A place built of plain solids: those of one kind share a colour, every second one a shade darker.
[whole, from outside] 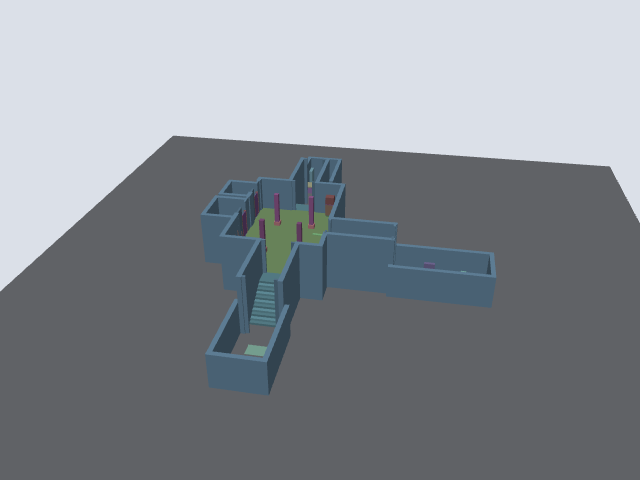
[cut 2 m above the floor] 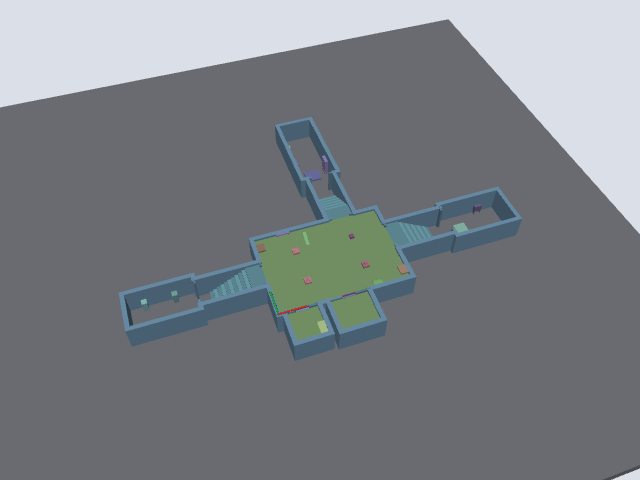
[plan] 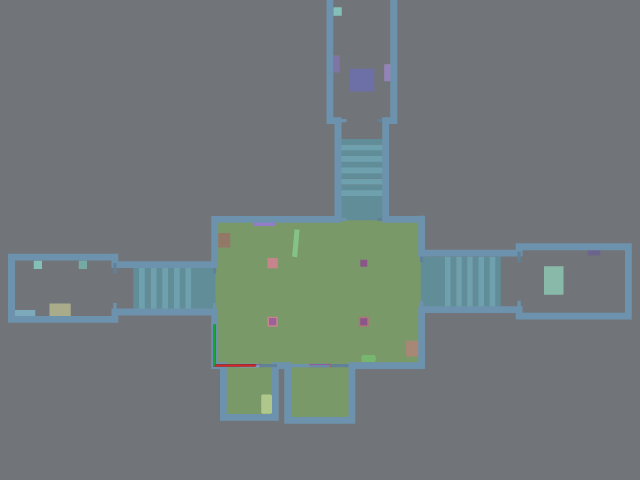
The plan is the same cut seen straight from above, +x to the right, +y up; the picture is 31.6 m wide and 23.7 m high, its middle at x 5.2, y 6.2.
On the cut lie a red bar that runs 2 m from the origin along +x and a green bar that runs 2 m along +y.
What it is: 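A pedestrian concourse under a road junction, its hall raised by a flight over the passages that come to it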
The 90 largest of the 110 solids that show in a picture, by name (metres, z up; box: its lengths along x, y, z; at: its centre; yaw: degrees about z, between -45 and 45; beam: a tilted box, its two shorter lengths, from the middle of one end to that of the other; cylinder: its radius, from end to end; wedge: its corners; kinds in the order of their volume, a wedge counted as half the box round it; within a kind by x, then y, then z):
{
 "wall_1": {"box": [0.34, 3.41, 2.65], "at": [-10.03, 3.82, 1.27]},
 "wall_2": {"box": [5.45, 0.34, 2.65], "at": [-7.48, 2.28, 1.27]},
 "wall_3": {"box": [5.45, 0.34, 2.65], "at": [-7.48, 5.35, 1.27]},
 "wall_4": {"box": [0.34, 0.71, 2.65], "at": [-4.92, 2.46, 1.27]},
 "wall_5": {"box": [0.16, 0.53, 4.66], "at": [-4.92, 2.83, 2.28]},
 "wall_6": {"box": [0.16, 0.53, 4.66], "at": [-4.92, 4.8, 2.28]},
 "wall_7": {"box": [0.34, 0.71, 2.65], "at": [-4.92, 5.17, 1.27]},
 "wall_8": {"box": [5.26, 0.34, 4.66], "at": [-2.46, 2.65, 2.28]},
 "wall_9": {"box": [5.26, 0.34, 4.66], "at": [-2.46, 4.99, 2.28]},
 "wall_10": {"box": [0.34, 2.99, 4.66], "at": [0.0, 1.32, 2.28]},
 "wall_11": {"box": [0.16, 0.53, 4.66], "at": [0.0, 2.83, 2.28]},
 "wall_12": {"box": [0.16, 0.53, 4.66], "at": [0.0, 4.8, 2.28]},
 "wall_13": {"box": [0.34, 2.58, 4.66], "at": [0.0, 6.1, 2.28]},
 "wall_14": {"box": [0.77, 0.34, 4.66], "at": [0.21, 0.0, 2.28]},
 "wall_15": {"box": [0.34, 2.89, 4.37], "at": [0.43, -1.28, 2.13]},
 "wall_16": {"box": [0.87, 0.16, 4.66], "at": [0.78, 0.0, 2.28]},
 "wall_17": {"box": [2.91, 0.34, 4.37], "at": [1.71, -2.55, 2.13]},
 "wall_18": {"box": [0.87, 0.16, 4.66], "at": [2.65, 0.0, 2.28]},
 "wall_19": {"box": [0.34, 2.89, 4.37], "at": [3.0, -1.28, 2.13]},
 "wall_20": {"box": [6.43, 0.34, 4.66], "at": [3.04, 7.22, 2.28]},
 "wall_21": {"box": [0.95, 0.34, 4.66], "at": [3.3, 0.0, 2.28]},
 "wall_22": {"box": [0.34, 3.05, 4.37], "at": [3.61, -1.35, 2.13]},
 "wall_23": {"box": [1.16, 0.16, 4.66], "at": [4.11, 0.0, 2.28]},
 "wall_24": {"box": [3.5, 0.34, 4.37], "at": [5.19, -2.71, 2.13]},
 "wall_25": {"box": [0.34, 7.61, 2.65], "at": [5.69, 15.73, 1.27]},
 "wall_26": {"box": [0.74, 0.34, 2.65], "at": [5.89, 12.09, 1.27]},
 "wall_27": {"box": [0.34, 5.21, 4.66], "at": [6.09, 9.66, 2.28]},
 "wall_28": {"box": [1.16, 0.16, 4.66], "at": [6.27, 0.0, 2.28]},
 "wall_29": {"box": [0.34, 3.05, 4.37], "at": [6.77, -1.35, 2.13]},
 "wall_30": {"box": [3.49, 0.34, 2.65], "at": [7.27, 19.36, 1.27]},
 "wall_31": {"box": [0.5, 0.16, 4.66], "at": [8.27, 12.09, 2.28]},
 "wall_32": {"box": [0.34, 5.21, 4.66], "at": [8.44, 9.66, 2.28]},
 "wall_33": {"box": [3.79, 0.34, 4.66], "at": [8.49, 0.0, 2.28]},
 "wall_34": {"box": [0.34, 7.61, 2.65], "at": [8.84, 15.73, 1.27]},
 "wall_35": {"box": [2.11, 0.34, 4.66], "at": [9.33, 7.22, 2.28]},
 "wall_36": {"box": [0.34, 3.1, 4.66], "at": [10.22, 1.38, 2.28]},
 "wall_37": {"box": [0.16, 0.53, 4.66], "at": [10.22, 2.94, 2.28]},
 "wall_38": {"box": [0.34, 2.01, 4.66], "at": [10.22, 6.38, 2.28]},
 "wall_39": {"box": [5.15, 0.34, 4.66], "at": [12.62, 2.76, 2.28]},
 "wall_40": {"box": [5.15, 0.34, 4.66], "at": [12.62, 5.55, 2.28]},
 "wall_41": {"box": [0.34, 0.66, 2.65], "at": [15.03, 2.6, 1.27]},
 "wall_42": {"box": [0.16, 0.53, 4.66], "at": [15.03, 2.94, 2.28]},
 "wall_43": {"box": [0.16, 0.53, 4.66], "at": [15.03, 5.37, 2.28]},
 "wall_44": {"box": [0.34, 0.66, 2.65], "at": [15.03, 5.71, 1.27]},
 "wall_45": {"box": [5.74, 0.34, 2.65], "at": [17.73, 2.44, 1.27]},
 "wall_46": {"box": [5.74, 0.34, 2.65], "at": [17.73, 5.87, 1.27]},
 "wall_47": {"box": [0.34, 3.76, 2.65], "at": [20.43, 4.15, 1.27]},
 "ground_1": {"box": [2.63, 2.7, 0.5], "at": [1.71, -1.23, 1.57]},
 "ground_2": {"box": [10.28, 7.28, 0.5], "at": [5.11, 3.61, 1.57]},
 "ground_3": {"box": [3.22, 2.86, 0.5], "at": [5.19, -1.31, 1.57]},
 "down_1": {"box": [0.29, 2.0, 0.38], "at": [-3.59, 3.82, 0.14]},
 "down_2": {"box": [0.29, 2.0, 0.55], "at": [-3.31, 3.82, 0.22]},
 "down_3": {"box": [0.29, 2.0, 0.71], "at": [-3.02, 3.82, 0.31]},
 "down_4": {"box": [0.29, 2.0, 0.88], "at": [-2.73, 3.82, 0.39]},
 "down_5": {"box": [0.29, 2.0, 1.04], "at": [-2.44, 3.82, 0.47]},
 "down_6": {"box": [0.29, 2.0, 1.21], "at": [-2.16, 3.82, 0.55]},
 "down_7": {"box": [0.29, 2.0, 1.37], "at": [-1.87, 3.82, 0.64]},
 "down_8": {"box": [0.29, 2.0, 1.54], "at": [-1.58, 3.82, 0.72]},
 "down_9": {"box": [0.29, 2.0, 1.7], "at": [-1.3, 3.82, 0.8]},
 "down_10": {"box": [1.2, 2.0, 1.87], "at": [-0.55, 3.82, 0.88]},
 "down_11": {"box": [2.02, 1.2, 1.87], "at": [7.27, 7.77, 0.88]},
 "down_12": {"box": [2.02, 0.28, 1.7], "at": [7.27, 8.51, 0.8]},
 "down_13": {"box": [2.02, 0.28, 1.54], "at": [7.27, 8.79, 0.72]},
 "down_14": {"box": [2.02, 0.28, 1.37], "at": [7.27, 9.08, 0.64]},
 "down_15": {"box": [2.02, 0.28, 1.21], "at": [7.27, 9.36, 0.55]},
 "down_16": {"box": [2.02, 0.28, 1.04], "at": [7.27, 9.64, 0.47]},
 "down_17": {"box": [2.02, 0.28, 0.88], "at": [7.27, 9.92, 0.39]},
 "down_18": {"box": [2.02, 0.28, 0.71], "at": [7.27, 10.2, 0.31]},
 "down_19": {"box": [2.02, 0.28, 0.55], "at": [7.27, 10.49, 0.22]},
 "down_20": {"box": [1.2, 2.45, 1.87], "at": [10.77, 4.15, 0.88]},
 "down_21": {"box": [0.28, 2.45, 1.7], "at": [11.51, 4.15, 0.8]},
 "down_22": {"box": [0.28, 2.45, 1.54], "at": [11.78, 4.15, 0.72]},
 "down_23": {"box": [0.28, 2.45, 1.37], "at": [12.06, 4.15, 0.64]},
 "down_24": {"box": [0.28, 2.45, 1.21], "at": [12.33, 4.15, 0.55]},
 "down_25": {"box": [0.28, 2.45, 1.04], "at": [12.61, 4.15, 0.47]},
 "down_26": {"box": [0.28, 2.45, 0.88], "at": [12.89, 4.15, 0.39]},
 "down_27": {"box": [0.28, 2.45, 0.71], "at": [13.16, 4.15, 0.31]},
 "down_28": {"box": [0.28, 2.45, 0.55], "at": [13.44, 4.15, 0.22]},
 "down_29": {"box": [0.28, 2.45, 0.38], "at": [13.71, 4.15, 0.14]},
 "hall_column_1": {"box": [0.35, 0.35, 2.84], "at": [2.86, 2.17, 3.19]},
 "hall_column_2": {"box": [0.35, 0.35, 2.84], "at": [2.86, 5.06, 3.19]},
 "hall_column_3": {"box": [0.35, 0.35, 2.84], "at": [7.36, 2.17, 3.19]},
 "hall_column_4": {"box": [0.35, 0.35, 2.84], "at": [7.36, 5.06, 3.19]},
 "hall_machine_body_1": {"box": [0.6, 0.71, 1.02], "at": [0.47, 6.19, 2.42]},
 "hall_machine_body_2": {"box": [0.6, 0.78, 1.02], "at": [9.75, 0.84, 2.42]},
 "cabinet_arm_body_1": {"box": [0.27, 0.83, 1.28], "at": [6.01, 14.89, 0.76]},
 "cabinet_arm_body_2": {"box": [0.27, 0.83, 1.28], "at": [8.52, 14.46, 0.76]},
 "arm_cabinet_body_1": {"box": [1.0, 0.3, 1.47], "at": [-9.36, 2.6, 0.82]},
 "hall_machine_head_1": {"box": [0.6, 0.71, 0.64], "at": [0.47, 6.19, 3.29]},
 "deck_1": {"box": [1.26, 1.13, 0.17], "at": [7.26, 14.09, 0.04]}
}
